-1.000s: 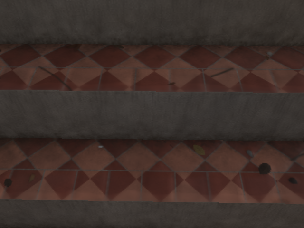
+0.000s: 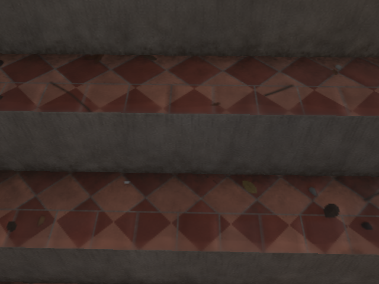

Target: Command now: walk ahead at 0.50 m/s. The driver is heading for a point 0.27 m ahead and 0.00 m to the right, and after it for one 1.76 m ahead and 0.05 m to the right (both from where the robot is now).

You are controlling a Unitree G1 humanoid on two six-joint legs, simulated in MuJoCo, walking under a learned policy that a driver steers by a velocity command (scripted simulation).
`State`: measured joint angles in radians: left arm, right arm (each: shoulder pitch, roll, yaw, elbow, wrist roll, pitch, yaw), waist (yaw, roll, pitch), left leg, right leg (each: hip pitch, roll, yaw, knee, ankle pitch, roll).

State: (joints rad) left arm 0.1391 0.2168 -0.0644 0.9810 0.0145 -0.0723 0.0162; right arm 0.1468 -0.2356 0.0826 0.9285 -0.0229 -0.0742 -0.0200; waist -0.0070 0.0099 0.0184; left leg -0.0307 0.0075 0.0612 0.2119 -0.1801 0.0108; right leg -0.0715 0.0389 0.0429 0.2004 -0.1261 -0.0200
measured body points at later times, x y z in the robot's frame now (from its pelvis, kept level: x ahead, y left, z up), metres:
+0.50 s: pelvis +0.00 +0.00 +0.00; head +0.01 +0.00 +0.45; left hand +0.10 +0.24 -0.14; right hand +0.11 -0.24 -0.13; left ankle -0.04 +0.11 -0.75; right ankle -0.01 -0.11 -0.75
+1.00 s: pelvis -0.02 +0.01 +0.00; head +0.00 +0.01 +0.45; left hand +0.03 +0.26 -0.15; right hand +0.01 -0.25 -0.15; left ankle -0.04 +0.11 -0.75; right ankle -0.01 -0.11 -0.75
